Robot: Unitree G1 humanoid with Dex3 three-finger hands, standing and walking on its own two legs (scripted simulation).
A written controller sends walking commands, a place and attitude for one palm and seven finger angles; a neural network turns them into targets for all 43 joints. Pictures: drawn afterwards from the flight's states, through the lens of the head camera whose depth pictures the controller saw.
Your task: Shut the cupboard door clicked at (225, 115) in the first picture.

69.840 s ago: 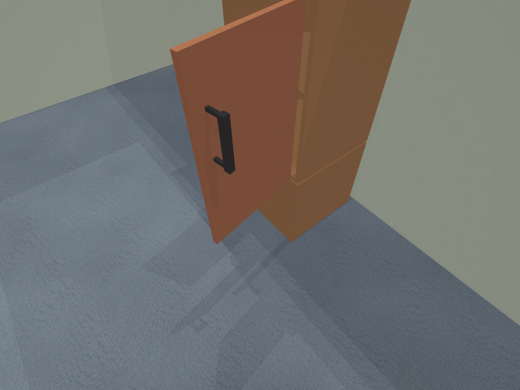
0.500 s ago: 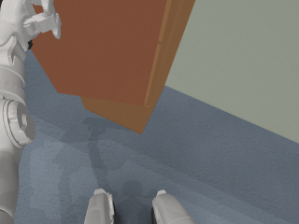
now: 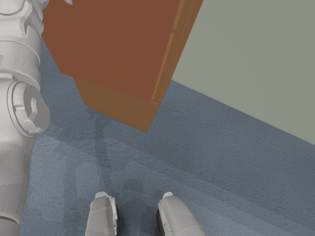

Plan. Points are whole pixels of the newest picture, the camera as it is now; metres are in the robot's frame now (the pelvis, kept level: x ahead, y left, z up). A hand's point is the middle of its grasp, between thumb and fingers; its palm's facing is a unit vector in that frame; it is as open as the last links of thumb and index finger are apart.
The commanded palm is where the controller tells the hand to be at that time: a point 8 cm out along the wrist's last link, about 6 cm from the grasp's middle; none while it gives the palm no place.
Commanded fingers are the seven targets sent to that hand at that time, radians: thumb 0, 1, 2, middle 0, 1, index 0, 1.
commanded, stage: pull the fist back off the door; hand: left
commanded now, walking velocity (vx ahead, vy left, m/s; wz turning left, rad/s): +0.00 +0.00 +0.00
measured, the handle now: out of the picture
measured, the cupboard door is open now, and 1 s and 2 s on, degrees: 8 6 6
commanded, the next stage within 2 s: draw the hand back to the body in 0.78 s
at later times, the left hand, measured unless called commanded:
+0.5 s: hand out of the picture +0.58 +0.08 +0.16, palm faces +0.13 -0.99 +0.00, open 3.1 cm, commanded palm +0.53 +0.12 +0.16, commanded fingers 0.00 0.90 0.90 -1.30 -1.50 -1.30 -1.50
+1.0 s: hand (78, 20) +0.51 +0.09 +0.17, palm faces +0.12 -0.99 +0.01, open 3.1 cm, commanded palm +0.46 +0.14 +0.17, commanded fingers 0.00 0.90 0.90 -1.30 -1.50 -1.30 -1.50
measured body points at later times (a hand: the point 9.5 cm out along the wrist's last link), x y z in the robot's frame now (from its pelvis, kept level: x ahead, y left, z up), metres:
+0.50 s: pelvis +0.03 -0.03 +0.04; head +0.15 -0.02 +0.48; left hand +0.57 +0.13 +0.16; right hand -0.03 -0.28 -0.07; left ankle +0.08 +0.10 -0.63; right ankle +0.00 -0.16 -0.63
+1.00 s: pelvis +0.03 -0.04 +0.05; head +0.09 -0.04 +0.50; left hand +0.50 +0.14 +0.18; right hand +0.12 -0.29 -0.07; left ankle +0.08 +0.10 -0.63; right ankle +0.00 -0.16 -0.63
